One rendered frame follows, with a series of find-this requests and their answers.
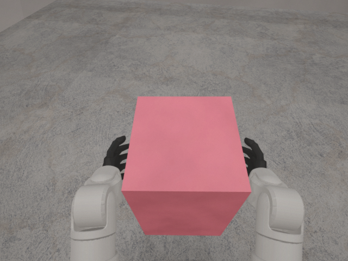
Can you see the right robot hand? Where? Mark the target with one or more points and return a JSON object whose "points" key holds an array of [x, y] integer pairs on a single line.
{"points": [[256, 157]]}

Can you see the carton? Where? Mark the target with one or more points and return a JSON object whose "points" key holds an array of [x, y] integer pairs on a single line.
{"points": [[185, 172]]}

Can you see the robot right forearm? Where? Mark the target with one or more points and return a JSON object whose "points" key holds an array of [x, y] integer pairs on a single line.
{"points": [[279, 218]]}

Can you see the left robot hand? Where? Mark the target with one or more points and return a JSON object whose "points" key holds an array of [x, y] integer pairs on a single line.
{"points": [[113, 157]]}

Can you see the robot left forearm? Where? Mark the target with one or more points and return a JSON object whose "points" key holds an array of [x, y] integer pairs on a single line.
{"points": [[93, 216]]}

